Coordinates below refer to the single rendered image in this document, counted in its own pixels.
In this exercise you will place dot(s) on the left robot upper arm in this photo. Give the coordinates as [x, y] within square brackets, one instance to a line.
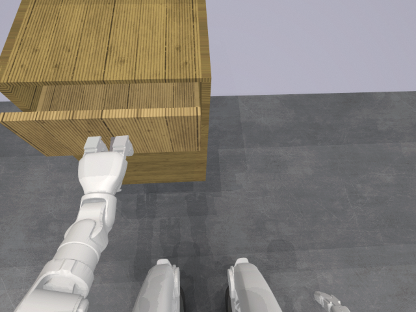
[41, 300]

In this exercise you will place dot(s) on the handle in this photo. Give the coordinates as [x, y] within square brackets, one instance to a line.
[111, 143]

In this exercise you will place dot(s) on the right robot shin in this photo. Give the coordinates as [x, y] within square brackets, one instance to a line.
[235, 305]

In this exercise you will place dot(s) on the left robot shin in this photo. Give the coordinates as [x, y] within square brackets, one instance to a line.
[175, 303]

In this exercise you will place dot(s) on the drawer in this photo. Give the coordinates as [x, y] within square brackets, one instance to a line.
[158, 117]

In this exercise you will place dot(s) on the robot left forearm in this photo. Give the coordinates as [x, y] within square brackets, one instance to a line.
[71, 270]

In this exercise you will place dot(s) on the robot shin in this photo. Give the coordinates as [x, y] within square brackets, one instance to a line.
[175, 303]
[235, 305]

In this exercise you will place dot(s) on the left robot hand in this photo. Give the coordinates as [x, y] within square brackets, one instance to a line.
[104, 171]

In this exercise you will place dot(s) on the right robot hand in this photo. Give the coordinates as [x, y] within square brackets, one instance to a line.
[330, 303]

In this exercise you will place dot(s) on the cabinet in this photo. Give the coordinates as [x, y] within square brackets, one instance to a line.
[78, 42]

